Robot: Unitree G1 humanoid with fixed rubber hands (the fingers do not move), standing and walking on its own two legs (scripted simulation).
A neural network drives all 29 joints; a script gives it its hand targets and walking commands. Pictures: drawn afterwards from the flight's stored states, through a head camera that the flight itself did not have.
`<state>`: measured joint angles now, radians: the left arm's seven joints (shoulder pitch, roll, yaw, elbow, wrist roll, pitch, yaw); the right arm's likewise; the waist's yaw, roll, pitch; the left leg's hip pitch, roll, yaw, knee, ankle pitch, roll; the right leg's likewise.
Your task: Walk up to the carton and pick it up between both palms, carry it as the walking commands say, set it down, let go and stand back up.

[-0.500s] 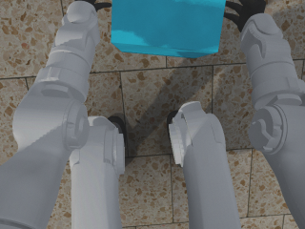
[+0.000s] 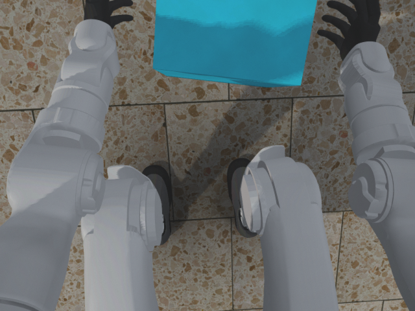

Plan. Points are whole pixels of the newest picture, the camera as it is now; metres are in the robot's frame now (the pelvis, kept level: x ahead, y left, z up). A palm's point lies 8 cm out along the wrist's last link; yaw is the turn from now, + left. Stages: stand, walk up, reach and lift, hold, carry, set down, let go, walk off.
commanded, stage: set down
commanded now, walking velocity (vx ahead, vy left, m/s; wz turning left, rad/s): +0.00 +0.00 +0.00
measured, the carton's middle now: (230, 2) +0.56 -0.10 -0.27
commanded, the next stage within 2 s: let go in 1.46 s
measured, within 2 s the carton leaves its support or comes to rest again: neither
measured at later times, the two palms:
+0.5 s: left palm out of the picture +0.57 +0.10 -0.09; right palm (412, 10) +0.48 -0.30 -0.11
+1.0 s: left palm out of the picture +0.56 +0.11 +0.07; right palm out of the picture +0.48 -0.31 +0.05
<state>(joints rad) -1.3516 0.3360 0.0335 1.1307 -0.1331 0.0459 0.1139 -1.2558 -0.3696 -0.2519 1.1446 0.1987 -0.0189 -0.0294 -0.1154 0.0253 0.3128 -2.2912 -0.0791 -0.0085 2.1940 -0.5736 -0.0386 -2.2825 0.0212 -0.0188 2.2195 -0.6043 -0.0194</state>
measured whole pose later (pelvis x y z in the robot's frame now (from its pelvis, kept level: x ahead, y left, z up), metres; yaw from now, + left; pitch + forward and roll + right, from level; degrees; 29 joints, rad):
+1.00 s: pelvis -0.04 -0.01 +0.16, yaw -1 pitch +29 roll +3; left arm -1.44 0.42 0.10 0.84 -0.16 0.36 0.12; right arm -1.35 -0.49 -0.20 0.81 0.26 0.34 -0.03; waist -0.10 0.04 0.43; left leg -1.73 -0.05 0.00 1.65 -0.43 -0.02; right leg -1.75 0.05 0.02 1.69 -0.45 -0.02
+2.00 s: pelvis +0.08 -0.02 +0.36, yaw -2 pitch +29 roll +1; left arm -0.37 0.17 0.12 0.51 0.07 0.11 0.04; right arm -0.32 -0.28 -0.18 0.57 0.04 0.07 0.13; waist -0.09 -0.01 -0.10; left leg -1.00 -0.02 -0.04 0.75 -0.26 -0.03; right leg -1.01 0.05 0.03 0.77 -0.27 -0.03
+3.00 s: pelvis +0.11 -0.02 +0.40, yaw -1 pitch -3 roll +0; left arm 0.25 0.27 0.03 0.60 0.06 0.06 0.00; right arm 0.26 -0.32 -0.07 0.57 -0.04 0.07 0.01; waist -0.02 0.03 -0.01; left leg -0.19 -0.01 -0.07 0.57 -0.32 -0.01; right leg -0.18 0.05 0.00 0.56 -0.32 -0.04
